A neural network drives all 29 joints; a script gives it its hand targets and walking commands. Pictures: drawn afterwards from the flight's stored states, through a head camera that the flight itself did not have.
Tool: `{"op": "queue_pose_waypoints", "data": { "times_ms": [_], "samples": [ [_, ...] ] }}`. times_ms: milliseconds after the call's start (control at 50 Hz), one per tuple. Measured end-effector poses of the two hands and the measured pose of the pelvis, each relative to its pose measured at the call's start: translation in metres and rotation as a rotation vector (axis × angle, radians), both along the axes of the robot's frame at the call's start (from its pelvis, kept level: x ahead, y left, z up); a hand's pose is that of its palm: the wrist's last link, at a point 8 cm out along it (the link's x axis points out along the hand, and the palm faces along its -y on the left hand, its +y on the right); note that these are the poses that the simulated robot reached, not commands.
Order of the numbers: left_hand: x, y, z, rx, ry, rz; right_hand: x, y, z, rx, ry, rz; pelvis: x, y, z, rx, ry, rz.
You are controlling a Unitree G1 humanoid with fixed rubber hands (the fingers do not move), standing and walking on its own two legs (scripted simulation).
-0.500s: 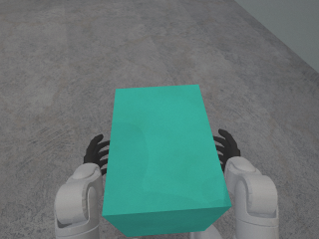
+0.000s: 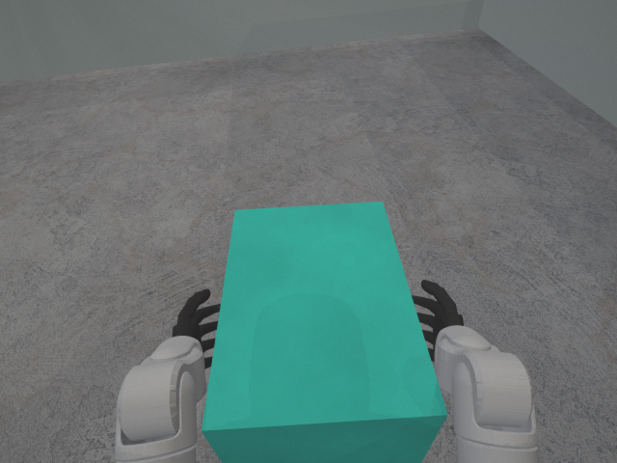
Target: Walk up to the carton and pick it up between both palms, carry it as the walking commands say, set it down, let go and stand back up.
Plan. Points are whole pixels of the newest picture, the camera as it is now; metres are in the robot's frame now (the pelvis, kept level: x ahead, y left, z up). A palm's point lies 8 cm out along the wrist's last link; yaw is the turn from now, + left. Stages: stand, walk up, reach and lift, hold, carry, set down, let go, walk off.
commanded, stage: carry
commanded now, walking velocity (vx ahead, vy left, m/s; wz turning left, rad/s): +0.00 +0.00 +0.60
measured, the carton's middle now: (317, 348) +0.29 -0.01 +0.00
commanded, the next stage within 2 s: none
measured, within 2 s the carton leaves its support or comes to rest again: neither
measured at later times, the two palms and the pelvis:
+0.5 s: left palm out of the picture +0.12 +0.31 +0.04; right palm (285, 369) +0.24 +0.03 +0.06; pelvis -0.07 +0.07 -0.01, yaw +20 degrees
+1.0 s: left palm out of the picture +0.04 +0.29 +0.08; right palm (279, 398) +0.19 +0.03 +0.08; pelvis -0.11 +0.02 +0.00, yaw +33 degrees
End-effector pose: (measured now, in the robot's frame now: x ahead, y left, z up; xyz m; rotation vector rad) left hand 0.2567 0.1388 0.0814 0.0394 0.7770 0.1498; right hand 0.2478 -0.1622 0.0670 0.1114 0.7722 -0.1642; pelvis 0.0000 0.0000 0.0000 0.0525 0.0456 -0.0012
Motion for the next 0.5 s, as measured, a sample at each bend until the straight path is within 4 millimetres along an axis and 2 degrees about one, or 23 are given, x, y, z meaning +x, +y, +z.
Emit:
{"op": "queue_pose_waypoints", "data": {
  "times_ms": [100,160,240,340,420,500],
  "samples": [
    [-0.012,0.019,0.012,0.003,-0.059,0.074,0.01,0.019,0.01,0.017,-0.059,0.063,-0.014,0.002,-0.001,0.027,-0.005,0.072],
    [-0.024,0.039,0.008,-0.01,-0.073,0.125,0.016,0.04,0.012,0.004,-0.073,0.115,-0.019,0.007,-0.003,0.032,0.003,0.114],
    [-0.047,0.075,-0.01,-0.037,-0.057,0.2,0.016,0.08,0.005,-0.032,-0.057,0.196,-0.024,0.023,-0.012,0.01,0.009,0.183],
    [-0.08,0.129,-0.043,-0.091,-0.033,0.3,0.012,0.141,-0.012,-0.092,-0.035,0.302,-0.035,0.051,-0.028,-0.036,0.012,0.249],
    [-0.112,0.154,-0.051,-0.113,0.033,0.371,-0.001,0.171,-0.02,-0.106,0.033,0.368,-0.051,0.062,-0.017,-0.077,0.004,0.301],
    [-0.133,0.17,-0.038,-0.098,0.013,0.414,-0.012,0.191,-0.011,-0.086,0.014,0.402,-0.067,0.069,-0.009,-0.101,0.007,0.346]
  ]
}}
